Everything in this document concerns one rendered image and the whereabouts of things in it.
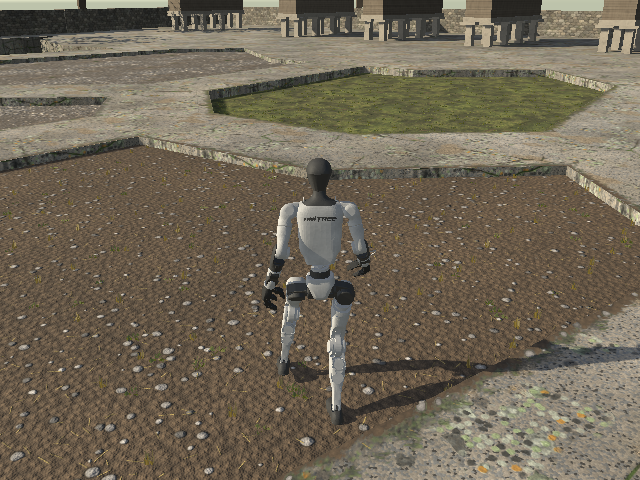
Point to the robot left foot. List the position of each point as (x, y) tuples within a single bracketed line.
[(283, 368)]

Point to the left robot hand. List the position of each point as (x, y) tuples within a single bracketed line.
[(267, 295)]

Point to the right robot forearm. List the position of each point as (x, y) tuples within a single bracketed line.
[(364, 259)]

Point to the right robot hand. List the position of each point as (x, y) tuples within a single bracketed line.
[(355, 264)]

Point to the humanoid robot head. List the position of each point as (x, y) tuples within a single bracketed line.
[(318, 174)]

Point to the robot left upper arm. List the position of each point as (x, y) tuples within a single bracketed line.
[(287, 212)]

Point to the robot right upper arm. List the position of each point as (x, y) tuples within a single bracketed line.
[(351, 211)]

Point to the left robot forearm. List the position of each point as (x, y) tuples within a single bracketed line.
[(274, 270)]

